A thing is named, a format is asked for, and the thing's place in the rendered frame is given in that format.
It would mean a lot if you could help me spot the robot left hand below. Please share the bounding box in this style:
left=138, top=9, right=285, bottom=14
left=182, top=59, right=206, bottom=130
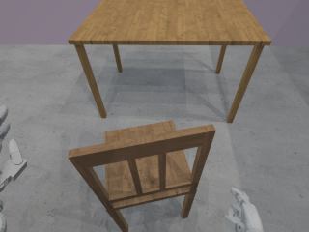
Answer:
left=0, top=105, right=27, bottom=192

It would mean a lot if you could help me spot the chair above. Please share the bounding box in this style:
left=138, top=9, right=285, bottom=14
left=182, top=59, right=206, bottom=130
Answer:
left=68, top=120, right=216, bottom=232

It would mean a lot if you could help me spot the robot right hand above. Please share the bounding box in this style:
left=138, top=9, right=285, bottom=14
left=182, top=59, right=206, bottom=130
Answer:
left=225, top=187, right=264, bottom=232

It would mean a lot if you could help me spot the table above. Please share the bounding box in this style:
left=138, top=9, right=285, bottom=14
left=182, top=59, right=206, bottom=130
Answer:
left=68, top=0, right=272, bottom=124

